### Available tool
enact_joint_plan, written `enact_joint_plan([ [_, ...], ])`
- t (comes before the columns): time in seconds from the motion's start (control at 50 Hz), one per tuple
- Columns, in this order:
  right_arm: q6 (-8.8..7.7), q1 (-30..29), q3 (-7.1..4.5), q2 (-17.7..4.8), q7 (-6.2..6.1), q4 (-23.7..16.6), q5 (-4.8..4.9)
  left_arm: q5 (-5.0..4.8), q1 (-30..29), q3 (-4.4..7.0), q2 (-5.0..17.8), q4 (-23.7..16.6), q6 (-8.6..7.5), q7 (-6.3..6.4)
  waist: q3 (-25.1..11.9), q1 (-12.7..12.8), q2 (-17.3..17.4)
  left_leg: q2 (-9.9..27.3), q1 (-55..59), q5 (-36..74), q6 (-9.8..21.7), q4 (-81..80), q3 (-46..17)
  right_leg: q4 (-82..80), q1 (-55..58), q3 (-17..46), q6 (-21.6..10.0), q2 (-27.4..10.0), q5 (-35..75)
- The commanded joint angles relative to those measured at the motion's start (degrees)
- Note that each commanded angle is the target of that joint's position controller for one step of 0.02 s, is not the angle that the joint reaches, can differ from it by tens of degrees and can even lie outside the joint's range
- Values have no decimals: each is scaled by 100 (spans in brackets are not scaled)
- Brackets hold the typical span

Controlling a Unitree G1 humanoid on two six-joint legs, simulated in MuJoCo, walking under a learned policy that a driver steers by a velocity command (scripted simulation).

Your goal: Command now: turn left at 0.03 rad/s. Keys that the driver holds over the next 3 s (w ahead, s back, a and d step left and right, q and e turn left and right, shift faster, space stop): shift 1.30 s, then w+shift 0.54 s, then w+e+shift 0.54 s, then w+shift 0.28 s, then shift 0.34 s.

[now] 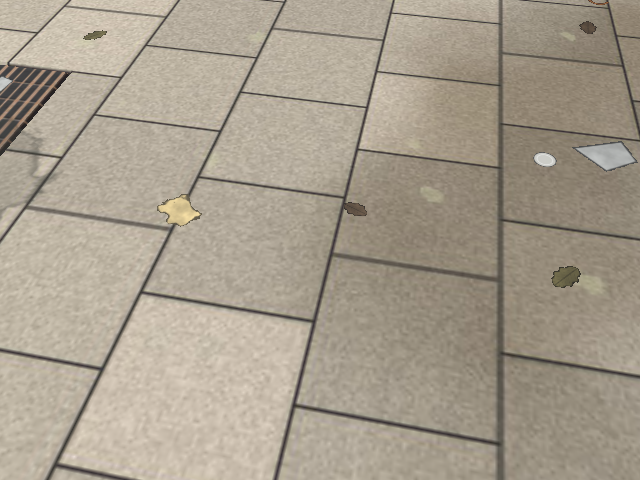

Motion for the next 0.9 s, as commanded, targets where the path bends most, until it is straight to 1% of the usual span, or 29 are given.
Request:
enact_joint_plan([
  [0.02,-82,-120,-137,-523,-40,-204,9,-12,-100,138,631,-226,-74,26,-214,40,41,279,349,990,150,-405,-336,-660,-231,371,-160,-337,641],
  [0.24,-89,-31,-166,-546,-120,427,42,-42,3,114,605,328,-61,43,-120,39,19,288,519,1178,107,-507,-277,-779,-144,297,-163,-237,760],
  [0.5,-89,-34,-127,-502,-141,1091,57,-55,195,82,619,884,-39,92,-24,50,15,252,543,1171,68,-650,-155,-889,-22,266,-185,-171,873],
  [0.7,-93,13,-70,-472,-146,1431,64,-60,366,50,591,1149,-24,110,32,52,22,238,502,1108,43,-717,-88,-937,12,263,-204,-140,894],
  [0.9,-99,113,-7,-432,-151,1632,69,-64,537,21,537,1304,-14,112,77,52,17,232,446,1047,22,-746,-42,-967,21,269,-221,-118,902],
])
Next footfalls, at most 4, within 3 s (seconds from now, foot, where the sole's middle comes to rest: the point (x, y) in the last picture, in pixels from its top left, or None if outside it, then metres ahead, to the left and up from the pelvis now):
1.62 left None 0.12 0.15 -0.77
2.08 right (347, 460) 0.56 -0.03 -0.77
2.54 left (347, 280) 1.03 -0.05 -0.77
2.94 right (469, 220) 1.25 -0.40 -0.77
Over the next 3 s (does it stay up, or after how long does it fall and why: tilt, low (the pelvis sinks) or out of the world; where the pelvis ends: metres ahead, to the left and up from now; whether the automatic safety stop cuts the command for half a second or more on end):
stays up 1.13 -0.24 -0.02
